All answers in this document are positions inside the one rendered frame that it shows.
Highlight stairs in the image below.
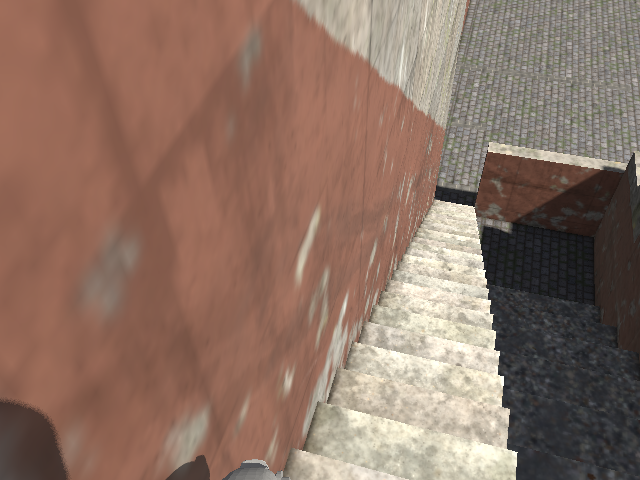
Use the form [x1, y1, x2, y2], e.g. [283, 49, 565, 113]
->
[283, 200, 518, 480]

